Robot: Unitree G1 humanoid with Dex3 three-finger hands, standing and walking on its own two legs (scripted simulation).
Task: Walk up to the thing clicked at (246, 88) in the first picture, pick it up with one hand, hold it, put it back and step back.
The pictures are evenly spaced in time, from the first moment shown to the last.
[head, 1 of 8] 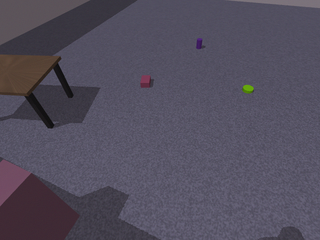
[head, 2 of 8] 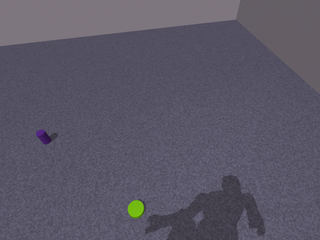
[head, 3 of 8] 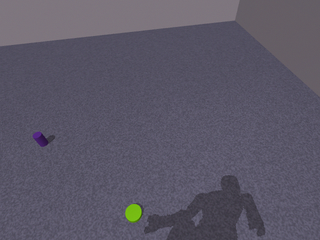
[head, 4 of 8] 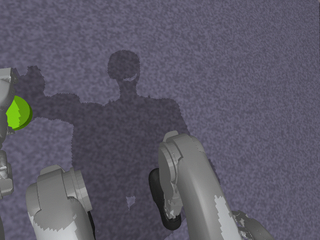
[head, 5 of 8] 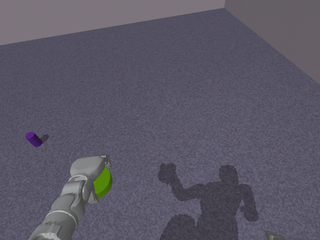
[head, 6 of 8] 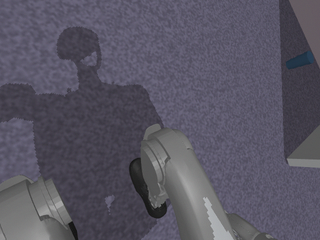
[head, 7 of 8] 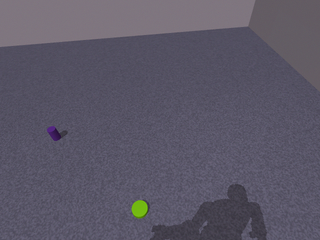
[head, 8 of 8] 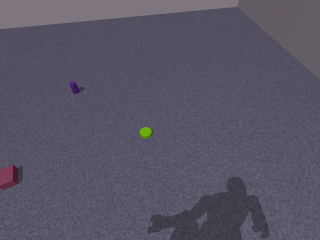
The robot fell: no
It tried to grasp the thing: yes
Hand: left
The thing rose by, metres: 0.70
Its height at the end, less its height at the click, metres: +0.00
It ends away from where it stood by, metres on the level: 0.00
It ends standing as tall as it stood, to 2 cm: yes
